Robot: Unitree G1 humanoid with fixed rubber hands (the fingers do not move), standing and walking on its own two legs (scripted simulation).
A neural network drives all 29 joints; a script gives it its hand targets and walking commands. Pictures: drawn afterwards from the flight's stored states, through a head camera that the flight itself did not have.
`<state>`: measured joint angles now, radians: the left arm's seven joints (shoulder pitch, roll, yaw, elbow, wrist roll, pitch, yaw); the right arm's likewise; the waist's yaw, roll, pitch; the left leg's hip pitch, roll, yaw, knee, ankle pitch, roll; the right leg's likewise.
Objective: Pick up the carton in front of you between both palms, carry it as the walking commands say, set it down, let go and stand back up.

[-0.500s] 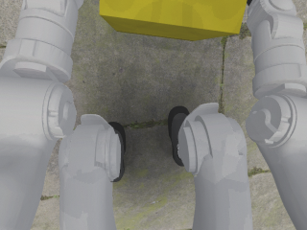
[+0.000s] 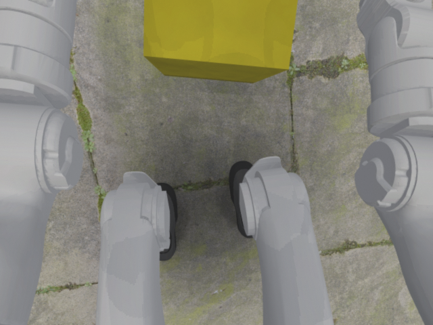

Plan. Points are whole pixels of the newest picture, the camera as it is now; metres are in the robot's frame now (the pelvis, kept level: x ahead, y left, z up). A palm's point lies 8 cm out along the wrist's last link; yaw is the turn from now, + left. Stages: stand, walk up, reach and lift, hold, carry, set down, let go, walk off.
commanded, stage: set down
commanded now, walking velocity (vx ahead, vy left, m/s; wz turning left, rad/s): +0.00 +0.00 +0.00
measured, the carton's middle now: (216, 15) +0.57 -0.06 -0.29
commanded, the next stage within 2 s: let go in 0.72 s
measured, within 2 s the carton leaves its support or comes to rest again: neither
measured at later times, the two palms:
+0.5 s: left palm out of the picture +0.62 +0.13 +0.03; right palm out of the picture +0.55 -0.26 +0.03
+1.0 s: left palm out of the picture +0.55 +0.14 +0.14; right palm out of the picture +0.50 -0.26 +0.14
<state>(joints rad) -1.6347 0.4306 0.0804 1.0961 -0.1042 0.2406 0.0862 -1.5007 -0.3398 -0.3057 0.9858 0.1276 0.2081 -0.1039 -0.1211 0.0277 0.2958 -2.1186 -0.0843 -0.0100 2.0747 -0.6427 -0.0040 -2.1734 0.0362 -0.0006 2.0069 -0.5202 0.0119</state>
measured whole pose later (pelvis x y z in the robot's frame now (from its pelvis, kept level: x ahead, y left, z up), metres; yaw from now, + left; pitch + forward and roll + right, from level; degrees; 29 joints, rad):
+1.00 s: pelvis +0.05 -0.01 +0.26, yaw +1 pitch +43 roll +2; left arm -1.02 0.20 0.29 0.77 0.14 0.22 0.08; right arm -0.91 -0.23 -0.35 0.71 -0.12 0.19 0.08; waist -0.08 0.02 -0.01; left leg -1.39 -0.07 -0.05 0.96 -0.32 -0.02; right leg -1.44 0.03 0.03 0.95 -0.25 -0.01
